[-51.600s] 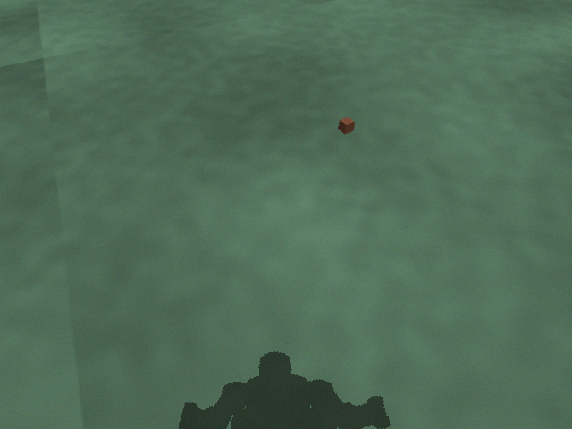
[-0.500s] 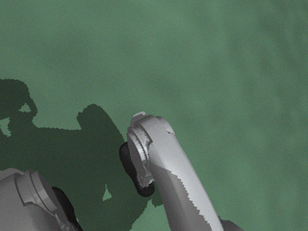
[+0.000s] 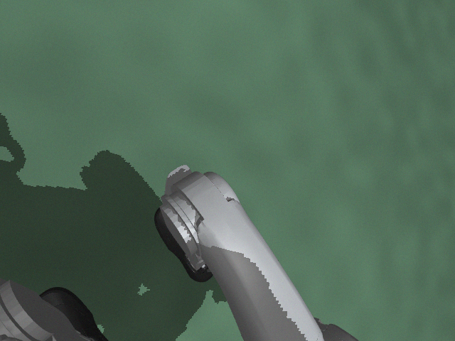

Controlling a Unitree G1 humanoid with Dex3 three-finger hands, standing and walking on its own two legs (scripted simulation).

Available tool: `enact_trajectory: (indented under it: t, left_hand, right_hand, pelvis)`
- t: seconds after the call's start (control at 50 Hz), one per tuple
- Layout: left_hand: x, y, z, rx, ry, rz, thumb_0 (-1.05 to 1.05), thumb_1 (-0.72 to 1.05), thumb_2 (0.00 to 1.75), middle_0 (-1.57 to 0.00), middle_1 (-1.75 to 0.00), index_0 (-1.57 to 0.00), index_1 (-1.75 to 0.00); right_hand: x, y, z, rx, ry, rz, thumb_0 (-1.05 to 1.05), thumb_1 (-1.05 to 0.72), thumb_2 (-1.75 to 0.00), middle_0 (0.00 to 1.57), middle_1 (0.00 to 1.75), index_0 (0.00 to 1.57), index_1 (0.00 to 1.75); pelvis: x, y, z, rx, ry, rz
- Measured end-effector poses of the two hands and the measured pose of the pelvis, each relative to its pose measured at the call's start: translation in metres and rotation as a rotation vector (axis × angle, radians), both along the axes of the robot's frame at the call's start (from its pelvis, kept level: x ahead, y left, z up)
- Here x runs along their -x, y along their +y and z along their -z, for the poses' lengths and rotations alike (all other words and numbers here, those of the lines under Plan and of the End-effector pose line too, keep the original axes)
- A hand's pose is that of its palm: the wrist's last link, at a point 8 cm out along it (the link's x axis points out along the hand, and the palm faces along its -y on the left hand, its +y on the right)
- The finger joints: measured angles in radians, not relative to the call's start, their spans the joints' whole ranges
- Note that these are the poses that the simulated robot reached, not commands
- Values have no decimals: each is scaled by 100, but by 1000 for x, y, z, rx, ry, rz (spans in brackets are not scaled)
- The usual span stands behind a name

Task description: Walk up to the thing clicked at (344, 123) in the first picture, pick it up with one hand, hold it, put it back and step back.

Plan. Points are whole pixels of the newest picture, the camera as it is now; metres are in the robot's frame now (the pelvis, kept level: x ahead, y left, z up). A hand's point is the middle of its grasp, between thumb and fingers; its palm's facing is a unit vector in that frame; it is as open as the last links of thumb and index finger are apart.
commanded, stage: rest palm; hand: left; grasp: from above
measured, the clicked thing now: out of the picture +0.56 +0.26 -0.30
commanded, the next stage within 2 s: close in 1.20 s
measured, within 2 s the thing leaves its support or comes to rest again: neither
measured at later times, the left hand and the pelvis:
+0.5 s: hand out of the picture +0.55 +0.24 -0.23, palm faces -0.26 -0.32 -0.91, open 13.0 cm; pelvis +0.01 +0.01 +0.00, yaw -1 degrees
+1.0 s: hand out of the picture +0.55 +0.25 -0.26, palm faces -0.27 -0.33 -0.90, open 13.9 cm; pelvis +0.01 +0.01 +0.00, yaw -3 degrees
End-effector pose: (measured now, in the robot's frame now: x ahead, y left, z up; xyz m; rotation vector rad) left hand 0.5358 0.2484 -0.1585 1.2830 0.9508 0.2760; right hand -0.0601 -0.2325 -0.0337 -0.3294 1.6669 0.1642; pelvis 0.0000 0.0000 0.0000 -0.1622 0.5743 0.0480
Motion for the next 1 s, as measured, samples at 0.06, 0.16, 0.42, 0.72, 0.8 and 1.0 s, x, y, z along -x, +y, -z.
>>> enact_trajectory:
  t: [0.06,0.16,0.42,0.72,0.8,1.0]
  left_hand:
    - [12,12,15,9,9,-14,0,-43,93,-25,-88,-21,-91]
    - [15,19,28,21,-13,13,0,-49,98,-20,-92,-16,-95]
    - [-15,-2,16,24,-83,44,0,-46,121,-24,-102,-18,-107]
    - [0,6,42,25,-27,22,0,-52,111,-15,-104,-11,-107]
    - [-2,7,46,31,-44,32,0,-54,110,-14,-103,-10,-106]
    - [-16,10,42,31,-65,30,0,-56,115,-14,-102,-9,-106]
  right_hand:
    - [-4,3,1,8,1,-18,0,-90,-90,20,30,20,30]
    - [-17,5,1,3,10,-69,0,-90,-90,20,30,20,30]
    - [-44,2,-3,-7,-50,-128,0,-90,-90,19,30,20,30]
    - [-8,20,-6,-10,32,-76,0,-90,-90,20,30,20,30]
    - [-6,21,-12,3,48,-80,0,-90,-90,20,30,20,30]
    - [-18,20,-21,37,39,-95,0,-90,-90,20,30,20,30]
  pelvis:
    - [2,1,1,6,-8,-5]
    - [-1,3,1,17,-5,-15]
    - [-10,8,1,51,6,-14]
    - [-1,9,4,54,-11,-3]
    - [-1,10,3,60,-11,-3]
    - [-6,13,0,79,6,-2]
